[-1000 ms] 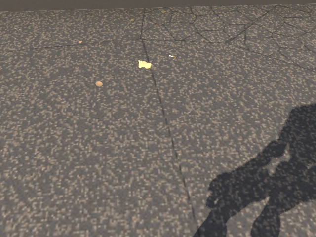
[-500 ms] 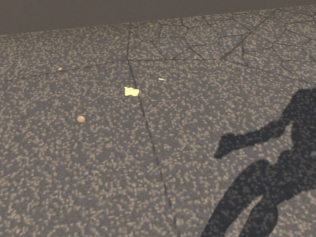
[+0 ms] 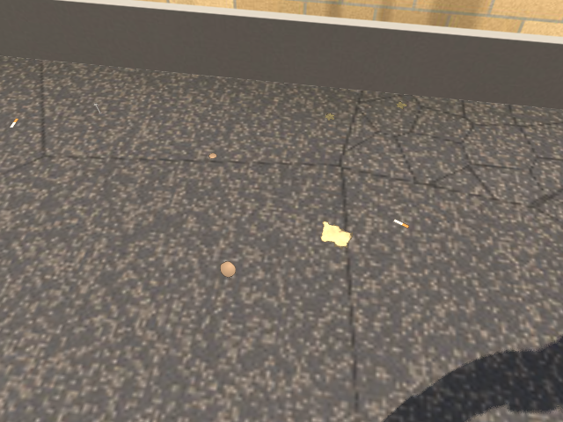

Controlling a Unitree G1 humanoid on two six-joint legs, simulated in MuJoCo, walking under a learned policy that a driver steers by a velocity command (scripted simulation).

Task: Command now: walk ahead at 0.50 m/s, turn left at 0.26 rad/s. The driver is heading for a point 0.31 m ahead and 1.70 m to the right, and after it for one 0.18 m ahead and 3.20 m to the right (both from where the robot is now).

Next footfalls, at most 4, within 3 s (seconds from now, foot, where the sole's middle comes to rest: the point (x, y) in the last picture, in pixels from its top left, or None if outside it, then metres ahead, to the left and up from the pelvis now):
0.58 right None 0.47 -0.13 -0.75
1.04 left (317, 291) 0.80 -0.04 -0.75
1.56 right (466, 283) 0.85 -0.44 -0.75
2.02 left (475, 196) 1.16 -0.52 -0.75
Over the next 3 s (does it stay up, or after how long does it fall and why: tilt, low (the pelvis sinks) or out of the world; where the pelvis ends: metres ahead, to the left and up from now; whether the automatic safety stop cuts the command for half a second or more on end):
stays up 1.05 -0.96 0.01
